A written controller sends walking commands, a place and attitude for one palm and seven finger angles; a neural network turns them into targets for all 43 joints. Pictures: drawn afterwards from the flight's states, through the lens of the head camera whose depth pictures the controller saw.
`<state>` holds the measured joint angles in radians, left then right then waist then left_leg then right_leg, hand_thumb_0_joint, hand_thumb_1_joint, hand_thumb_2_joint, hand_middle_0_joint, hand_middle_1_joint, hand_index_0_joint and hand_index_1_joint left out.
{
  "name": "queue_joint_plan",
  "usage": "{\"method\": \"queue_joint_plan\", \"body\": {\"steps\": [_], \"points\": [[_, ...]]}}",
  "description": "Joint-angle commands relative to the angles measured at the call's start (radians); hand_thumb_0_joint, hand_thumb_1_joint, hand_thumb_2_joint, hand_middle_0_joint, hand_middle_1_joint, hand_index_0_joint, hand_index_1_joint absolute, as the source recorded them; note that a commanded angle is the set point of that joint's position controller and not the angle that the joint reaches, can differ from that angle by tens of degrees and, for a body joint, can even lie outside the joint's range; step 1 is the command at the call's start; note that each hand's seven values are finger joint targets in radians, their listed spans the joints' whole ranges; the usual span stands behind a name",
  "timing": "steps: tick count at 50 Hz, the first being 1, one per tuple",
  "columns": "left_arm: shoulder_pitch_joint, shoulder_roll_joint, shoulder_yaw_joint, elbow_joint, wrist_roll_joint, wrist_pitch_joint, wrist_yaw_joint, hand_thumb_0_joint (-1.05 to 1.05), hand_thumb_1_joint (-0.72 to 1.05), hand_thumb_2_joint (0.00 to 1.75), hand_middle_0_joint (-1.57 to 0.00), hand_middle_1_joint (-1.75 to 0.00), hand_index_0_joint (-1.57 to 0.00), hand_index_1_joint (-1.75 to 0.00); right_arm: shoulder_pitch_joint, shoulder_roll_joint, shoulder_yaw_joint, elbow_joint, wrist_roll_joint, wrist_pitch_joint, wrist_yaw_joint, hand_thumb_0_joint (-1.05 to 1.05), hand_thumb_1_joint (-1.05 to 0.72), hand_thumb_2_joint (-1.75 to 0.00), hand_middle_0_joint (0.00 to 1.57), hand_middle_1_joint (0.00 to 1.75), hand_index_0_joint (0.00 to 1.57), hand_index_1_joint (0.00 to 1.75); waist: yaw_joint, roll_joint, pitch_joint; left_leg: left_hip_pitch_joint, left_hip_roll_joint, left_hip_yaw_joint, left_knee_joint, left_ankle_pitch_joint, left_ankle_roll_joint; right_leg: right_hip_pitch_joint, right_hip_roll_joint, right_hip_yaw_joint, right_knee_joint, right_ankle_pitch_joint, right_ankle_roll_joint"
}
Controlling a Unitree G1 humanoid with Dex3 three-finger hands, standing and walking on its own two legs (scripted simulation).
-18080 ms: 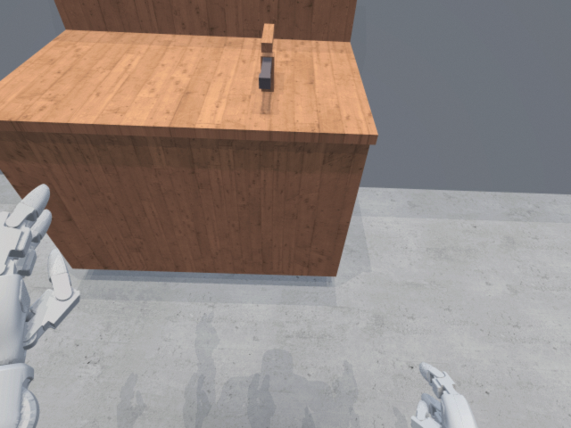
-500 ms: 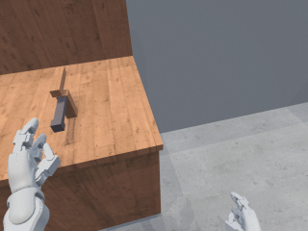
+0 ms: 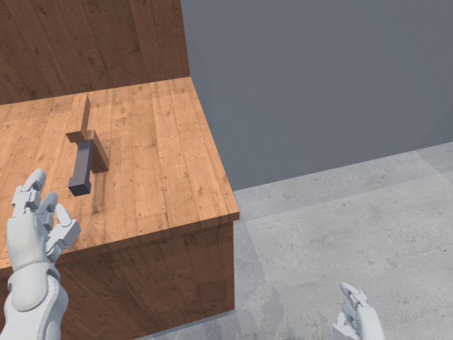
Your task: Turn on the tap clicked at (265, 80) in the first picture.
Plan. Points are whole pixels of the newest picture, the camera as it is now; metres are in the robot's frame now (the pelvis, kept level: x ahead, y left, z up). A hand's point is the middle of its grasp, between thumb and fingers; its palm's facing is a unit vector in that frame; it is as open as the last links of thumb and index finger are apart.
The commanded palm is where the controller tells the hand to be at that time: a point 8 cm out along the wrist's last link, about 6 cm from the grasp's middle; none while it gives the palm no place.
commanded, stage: reach beside the lever's end, fingers flat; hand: left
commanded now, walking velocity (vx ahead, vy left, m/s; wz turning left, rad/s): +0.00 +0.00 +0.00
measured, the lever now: (80, 185) +0.34 +0.32 +0.10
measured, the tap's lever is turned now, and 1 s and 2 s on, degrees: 0 0 1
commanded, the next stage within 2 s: push the lever round in 1.32 s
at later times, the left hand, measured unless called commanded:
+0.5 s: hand (64, 211) +0.28 +0.31 +0.10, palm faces +0.59 -0.80 -0.11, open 7.7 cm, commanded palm +0.23 +0.35 +0.11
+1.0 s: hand (53, 201) +0.30 +0.35 +0.09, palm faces +0.59 -0.80 -0.10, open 7.8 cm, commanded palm +0.25 +0.38 +0.09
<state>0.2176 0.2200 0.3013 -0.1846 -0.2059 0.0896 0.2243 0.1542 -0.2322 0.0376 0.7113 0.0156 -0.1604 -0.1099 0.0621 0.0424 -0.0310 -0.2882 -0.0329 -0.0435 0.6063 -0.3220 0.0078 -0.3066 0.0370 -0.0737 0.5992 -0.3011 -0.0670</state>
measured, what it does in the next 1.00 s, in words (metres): stands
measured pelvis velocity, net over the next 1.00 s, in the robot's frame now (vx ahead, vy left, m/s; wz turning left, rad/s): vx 0.00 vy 0.01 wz -0.01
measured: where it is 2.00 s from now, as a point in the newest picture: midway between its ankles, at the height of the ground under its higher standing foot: outside the picture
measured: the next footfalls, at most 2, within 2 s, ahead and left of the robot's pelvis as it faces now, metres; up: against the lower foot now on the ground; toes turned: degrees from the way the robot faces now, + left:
none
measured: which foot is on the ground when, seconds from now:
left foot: down 0.00-1.00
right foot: down 0.00-1.00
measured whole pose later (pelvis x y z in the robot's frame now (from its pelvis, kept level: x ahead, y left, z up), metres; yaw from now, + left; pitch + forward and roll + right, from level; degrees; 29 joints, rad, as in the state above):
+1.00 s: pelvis +0.00 +0.01 -0.01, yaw +0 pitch +6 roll -1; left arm -0.08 0.37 0.53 0.36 -0.22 -0.12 0.05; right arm 0.24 -0.26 0.01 0.73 0.03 -0.16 -0.10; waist 0.02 0.04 -0.06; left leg -0.43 -0.03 -0.04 0.70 -0.36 0.02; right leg -0.44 0.04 -0.07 0.66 -0.32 -0.06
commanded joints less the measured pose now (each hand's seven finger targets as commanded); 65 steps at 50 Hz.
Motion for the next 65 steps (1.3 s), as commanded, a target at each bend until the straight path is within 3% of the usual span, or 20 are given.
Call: {"method": "queue_joint_plan", "body": {"steps": [1,4,6,7,9,11,15,17,21,26,27,34,41,46,48,50,51,56,60,65], "points": [[-0.171,0.207,0.125,-0.176,0.008,-0.077,-0.009,0.0,0.9,0.9,-0.18,-0.24,-0.18,-0.24,-0.119,-0.109,-0.048,-0.155,-0.001,-0.047,-0.008,0.0,-0.9,-0.9,0.2,0.3,0.2,0.3,0.01,0.017,-0.152,-0.013,-0.004,0.004,-0.082,0.182,0.009,0.102,-0.04,0.068,-0.106,0.175,0.038],[-0.167,0.222,0.156,-0.139,-0.003,-0.084,-0.014,0.0,0.9,0.9,-0.18,-0.23,-0.18,-0.23,-0.108,-0.113,-0.052,-0.157,-0.001,-0.045,-0.003,0.0,-0.9,-0.9,0.2,0.3,0.2,0.3,0.008,-0.022,-0.166,-0.025,-0.002,0.004,-0.075,0.22,0.008,0.117,-0.039,0.065,-0.092,0.231,0.039],[-0.178,0.237,0.168,-0.14,0.001,-0.095,-0.017,0.0,0.9,0.9,-0.18,-0.22,-0.18,-0.22,-0.105,-0.113,-0.054,-0.156,0.003,-0.04,-0.002,0.0,-0.9,-0.9,0.2,0.3,0.2,0.3,0.01,0.005,-0.169,-0.028,-0.001,0.008,-0.072,0.224,0.006,0.113,-0.038,0.065,-0.088,0.231,0.038],[-0.195,0.207,0.138,-0.132,0.002,-0.101,-0.023,0.0,0.9,0.9,-0.17,-0.22,-0.17,-0.22,-0.106,-0.111,-0.054,-0.161,0.003,-0.043,0.0,0.0,-0.9,-0.9,0.2,0.3,0.2,0.3,-0.001,0.004,-0.159,-0.023,-0.001,0.01,-0.069,0.221,0.01,0.098,-0.04,0.065,-0.087,0.231,0.04],[-0.201,0.224,0.156,-0.103,-0.001,-0.116,-0.029,0.0,0.9,0.9,-0.17,-0.22,-0.17,-0.22,-0.095,-0.117,-0.058,-0.157,0.002,-0.047,0.0,0.0,-0.9,-0.9,0.2,0.3,0.2,0.3,-0.002,-0.019,-0.161,-0.033,0.0,0.007,-0.064,0.222,0.011,0.095,-0.037,0.064,-0.081,0.237,0.041],[-0.247,0.23,0.149,-0.106,0.006,-0.132,-0.036,0.0,0.9,0.9,-0.17,-0.21,-0.17,-0.21,-0.095,-0.119,-0.057,-0.151,0.004,-0.048,-0.003,0.0,-0.9,-0.9,0.2,0.3,0.2,0.3,-0.011,0.015,-0.148,-0.025,0.001,0.008,-0.061,0.217,0.011,0.072,-0.035,0.061,-0.08,0.22,0.038],[-0.299,0.264,0.175,-0.041,0.0,-0.154,-0.056,0.0,0.9,0.9,-0.17,-0.2,-0.17,-0.2,-0.086,-0.128,-0.061,-0.143,0.004,-0.057,-0.007,0.0,-0.9,-0.9,0.2,0.3,0.2,0.3,-0.02,-0.013,-0.157,-0.046,-0.002,0.006,-0.052,0.193,0.015,0.066,-0.037,0.068,-0.077,0.208,0.04],[-0.316,0.261,0.169,-0.029,0.004,-0.164,-0.064,0.0,0.9,0.9,-0.17,-0.2,-0.17,-0.2,-0.082,-0.127,-0.06,-0.141,0.005,-0.06,-0.009,0.0,-0.9,-0.9,0.2,0.3,0.2,0.3,-0.018,0.027,-0.165,-0.044,-0.004,0.003,-0.054,0.188,0.012,0.062,-0.037,0.067,-0.074,0.194,0.036],[-0.357,0.335,0.234,0.059,-0.002,-0.167,-0.078,0.0,0.9,0.9,-0.16,-0.19,-0.16,-0.19,-0.072,-0.135,-0.061,-0.128,0.008,-0.054,-0.016,0.0,-0.9,-0.9,0.2,0.3,0.2,0.3,-0.015,0.014,-0.171,-0.072,-0.004,0.005,-0.048,0.174,0.016,0.069,-0.038,0.074,-0.076,0.188,0.038],[-0.388,0.35,0.249,0.104,-0.003,-0.189,-0.095,0.0,0.9,0.9,-0.16,-0.17,-0.16,-0.17,-0.051,-0.137,-0.067,-0.13,0.008,-0.055,-0.013,0.0,-0.9,-0.9,0.2,0.3,0.2,0.3,-0.012,0.038,-0.222,-0.063,-0.003,0.008,-0.035,0.215,0.017,0.085,-0.034,0.07,-0.057,0.238,0.038],[-0.395,0.325,0.223,0.115,-0.005,-0.194,-0.1,0.0,0.9,0.9,-0.16,-0.17,-0.16,-0.17,-0.05,-0.135,-0.065,-0.134,0.008,-0.059,-0.01,0.0,-0.9,-0.9,0.2,0.3,0.2,0.3,-0.02,0.043,-0.211,-0.065,-0.004,0.006,-0.035,0.208,0.017,0.072,-0.035,0.068,-0.055,0.234,0.039],[-0.423,0.371,0.263,0.225,-0.011,-0.216,-0.123,0.0,0.9,0.9,-0.15,-0.15,-0.15,-0.15,-0.024,-0.151,-0.072,-0.133,0.011,-0.053,-0.006,0.0,-0.9,-0.9,0.2,0.3,0.2,0.3,-0.025,-0.02,-0.198,-0.109,-0.002,0.001,-0.028,0.189,0.023,0.058,-0.03,0.067,-0.05,0.224,0.043],[-0.52,0.458,0.319,0.261,0.009,-0.269,-0.132,0.0,0.9,0.9,-0.15,-0.15,-0.15,-0.15,0.004,-0.155,-0.075,-0.118,0.004,-0.045,-0.007,0.0,-0.9,-0.9,0.2,0.3,0.2,0.3,-0.031,0.058,-0.235,-0.105,-0.003,0.004,-0.009,0.195,0.025,0.047,-0.027,0.073,-0.037,0.219,0.04],[-0.533,0.459,0.309,0.332,0.001,-0.299,-0.171,0.0,0.9,0.9,-0.15,-0.15,-0.15,-0.15,0.027,-0.159,-0.077,-0.109,0.009,-0.044,-0.004,0.0,-0.9,-0.9,0.2,0.3,0.2,0.3,-0.041,0.064,-0.245,-0.11,0.001,-0.004,0.003,0.215,0.022,0.034,-0.022,0.066,-0.021,0.238,0.036],[-0.487,0.407,0.274,0.338,-0.013,-0.294,-0.191,0.0,0.9,0.9,-0.15,-0.15,-0.15,-0.15,0.031,-0.161,-0.08,-0.125,0.01,-0.05,0.001,0.0,-0.9,-0.9,0.2,0.3,0.2,0.3,-0.032,0.057,-0.25,-0.107,0.0,-0.006,-0.002,0.224,0.02,0.037,-0.02,0.06,-0.018,0.246,0.035],[-0.464,0.401,0.272,0.356,-0.025,-0.281,-0.202,0.0,0.9,0.9,-0.15,-0.15,-0.15,-0.15,0.035,-0.168,-0.083,-0.131,0.015,-0.049,0.001,0.0,-0.9,-0.9,0.2,0.3,0.2,0.3,-0.033,0.01,-0.243,-0.12,0.001,-0.008,-0.004,0.215,0.022,0.033,-0.019,0.055,-0.021,0.239,0.039],[-0.477,0.397,0.27,0.365,-0.024,-0.279,-0.2,0.0,0.9,0.9,-0.15,-0.15,-0.15,-0.15,0.034,-0.168,-0.082,-0.127,0.018,-0.047,0.0,0.0,-0.9,-0.9,0.2,0.3,0.2,0.3,-0.036,0.002,-0.222,-0.12,0.003,-0.011,-0.005,0.207,0.022,0.021,-0.019,0.054,-0.027,0.227,0.04],[-0.447,0.436,0.319,0.267,-0.013,-0.305,-0.161,0.0,0.9,0.9,-0.15,-0.15,-0.15,-0.15,0.034,-0.16,-0.087,-0.142,0.008,-0.048,0.01,0.0,-0.9,-0.9,0.2,0.3,0.2,0.3,-0.012,0.039,-0.264,-0.095,0.006,-0.018,-0.009,0.256,0.011,0.041,-0.018,0.049,-0.014,0.242,0.037],[-0.465,0.419,0.298,0.223,0.001,-0.332,-0.136,0.0,0.9,0.9,-0.15,-0.15,-0.15,-0.15,0.023,-0.152,-0.082,-0.142,0.003,-0.05,0.016,0.0,-0.9,-0.9,0.2,0.3,0.2,0.3,-0.028,0.089,-0.237,-0.096,0.007,-0.019,-0.009,0.223,0.006,0.005,-0.016,0.05,-0.01,0.196,0.033],[-0.495,0.381,0.255,0.251,-0.006,-0.317,-0.149,0.0,0.9,0.9,-0.15,-0.15,-0.15,-0.15,0.013,-0.157,-0.078,-0.134,0.007,-0.054,0.003,0.0,-0.9,-0.9,0.2,0.3,0.2,0.3,-0.046,0.055,-0.212,-0.103,0.008,-0.027,-0.017,0.164,0.004,-0.018,-0.016,0.047,-0.019,0.144,0.032]]}}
